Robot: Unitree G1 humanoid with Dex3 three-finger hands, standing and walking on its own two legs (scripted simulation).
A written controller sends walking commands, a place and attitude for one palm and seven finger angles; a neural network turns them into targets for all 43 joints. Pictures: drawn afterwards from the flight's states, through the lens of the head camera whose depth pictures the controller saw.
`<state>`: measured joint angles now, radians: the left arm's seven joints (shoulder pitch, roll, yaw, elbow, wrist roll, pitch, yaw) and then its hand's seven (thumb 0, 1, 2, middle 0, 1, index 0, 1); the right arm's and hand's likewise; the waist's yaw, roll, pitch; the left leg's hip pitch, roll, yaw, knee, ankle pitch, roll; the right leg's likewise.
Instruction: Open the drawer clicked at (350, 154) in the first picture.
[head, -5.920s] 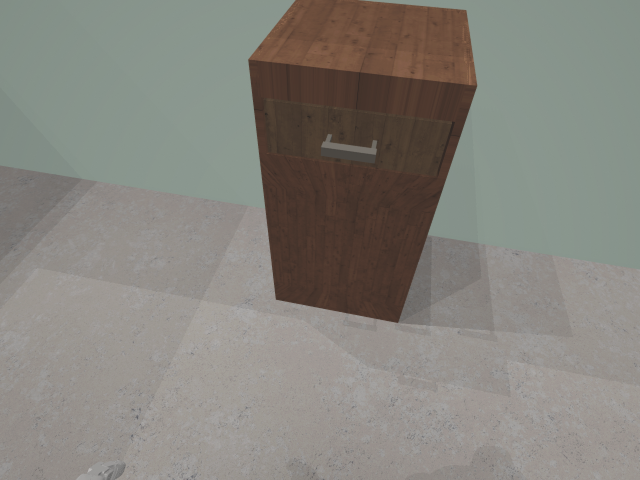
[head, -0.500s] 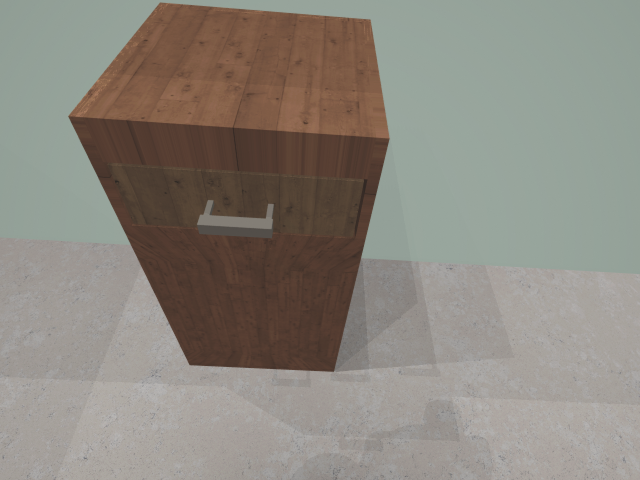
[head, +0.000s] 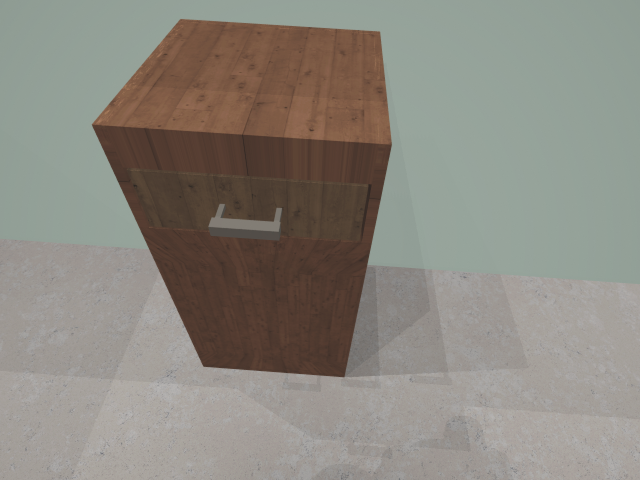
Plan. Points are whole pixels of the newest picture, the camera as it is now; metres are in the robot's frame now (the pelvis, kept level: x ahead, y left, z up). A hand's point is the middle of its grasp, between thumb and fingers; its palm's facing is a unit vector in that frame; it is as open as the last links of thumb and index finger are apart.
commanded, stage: come to a stop and stand still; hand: left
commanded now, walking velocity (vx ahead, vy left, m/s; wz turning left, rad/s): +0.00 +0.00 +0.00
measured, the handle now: (247, 220) +0.53 +0.17 -0.02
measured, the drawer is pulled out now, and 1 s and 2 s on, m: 0.00 0.00 0.00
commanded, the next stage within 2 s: look again from close up in 0.38 s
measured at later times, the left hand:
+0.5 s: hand out of the picture -0.02 +0.17 -0.17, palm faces +0.02 -0.99 -0.14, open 7.4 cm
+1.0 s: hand out of the picture +0.02 +0.20 -0.17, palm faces +0.01 -0.98 -0.19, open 7.4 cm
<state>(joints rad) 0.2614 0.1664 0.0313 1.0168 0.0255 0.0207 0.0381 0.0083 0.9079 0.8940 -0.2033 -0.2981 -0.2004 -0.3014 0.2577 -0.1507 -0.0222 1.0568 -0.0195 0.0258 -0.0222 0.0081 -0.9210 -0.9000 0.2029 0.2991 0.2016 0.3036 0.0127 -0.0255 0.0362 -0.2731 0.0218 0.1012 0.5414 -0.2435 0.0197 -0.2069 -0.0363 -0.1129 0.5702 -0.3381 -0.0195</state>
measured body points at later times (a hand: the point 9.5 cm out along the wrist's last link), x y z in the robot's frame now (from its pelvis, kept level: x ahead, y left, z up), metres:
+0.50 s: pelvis +0.00 +0.02 +0.01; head +0.01 +0.02 +0.46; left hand -0.02 +0.22 -0.16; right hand -0.01 -0.20 -0.15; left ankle +0.03 +0.11 -0.73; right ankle -0.02 -0.10 -0.73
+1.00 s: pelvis -0.01 +0.03 +0.00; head -0.02 +0.04 +0.45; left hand +0.02 +0.25 -0.15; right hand +0.02 -0.21 -0.14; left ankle +0.03 +0.11 -0.73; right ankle -0.02 -0.10 -0.73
